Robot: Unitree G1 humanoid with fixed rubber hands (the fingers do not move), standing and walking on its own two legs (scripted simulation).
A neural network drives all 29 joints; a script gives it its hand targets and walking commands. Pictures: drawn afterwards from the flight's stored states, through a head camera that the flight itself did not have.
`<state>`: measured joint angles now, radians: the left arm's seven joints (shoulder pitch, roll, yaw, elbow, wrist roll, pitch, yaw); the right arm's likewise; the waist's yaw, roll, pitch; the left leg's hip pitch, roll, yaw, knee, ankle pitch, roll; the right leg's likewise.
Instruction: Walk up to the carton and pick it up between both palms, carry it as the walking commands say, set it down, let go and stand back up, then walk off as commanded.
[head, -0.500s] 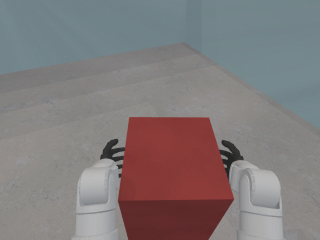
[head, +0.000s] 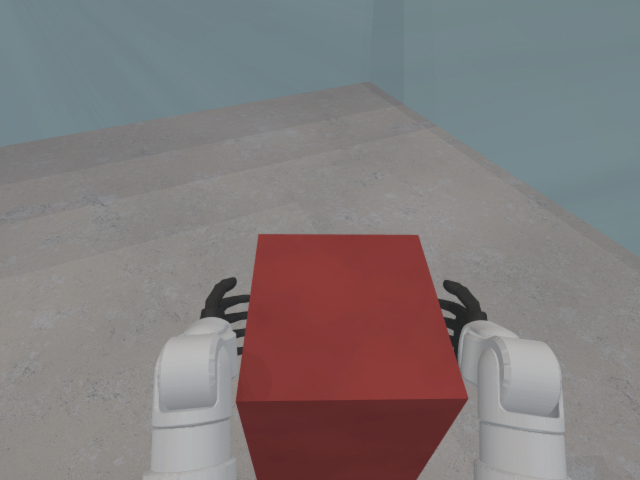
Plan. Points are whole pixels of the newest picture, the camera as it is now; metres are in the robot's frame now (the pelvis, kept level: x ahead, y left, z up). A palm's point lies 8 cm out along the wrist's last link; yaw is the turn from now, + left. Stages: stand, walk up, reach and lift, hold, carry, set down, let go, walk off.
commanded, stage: carry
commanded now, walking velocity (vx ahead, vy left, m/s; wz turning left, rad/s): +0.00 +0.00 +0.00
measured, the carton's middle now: (337, 362) +0.29 +0.01 +0.03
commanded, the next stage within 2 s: hold in 0.02 s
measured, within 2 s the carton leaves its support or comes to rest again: neither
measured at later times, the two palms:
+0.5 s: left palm (233, 374) +0.26 +0.14 +0.05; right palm (480, 373) +0.26 -0.15 +0.06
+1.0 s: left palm (236, 340) +0.30 +0.14 +0.06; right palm (472, 352) +0.29 -0.15 +0.06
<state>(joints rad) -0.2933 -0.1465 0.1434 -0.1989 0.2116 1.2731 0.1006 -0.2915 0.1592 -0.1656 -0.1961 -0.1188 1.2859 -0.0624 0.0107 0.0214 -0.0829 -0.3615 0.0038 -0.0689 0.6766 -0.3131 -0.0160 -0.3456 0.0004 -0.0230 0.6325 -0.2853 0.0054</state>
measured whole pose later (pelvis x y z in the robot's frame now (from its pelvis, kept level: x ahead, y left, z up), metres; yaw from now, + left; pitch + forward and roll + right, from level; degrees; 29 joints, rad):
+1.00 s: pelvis -0.01 +0.00 +0.01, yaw +0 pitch -2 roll -1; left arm -0.39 -0.15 0.21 0.36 0.22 0.73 0.10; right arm -0.30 0.16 -0.29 0.23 -0.24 0.74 0.01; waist 0.01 0.02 -0.05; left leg -0.30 0.00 -0.07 0.58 -0.25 -0.01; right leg -0.28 0.00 -0.02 0.53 -0.22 0.01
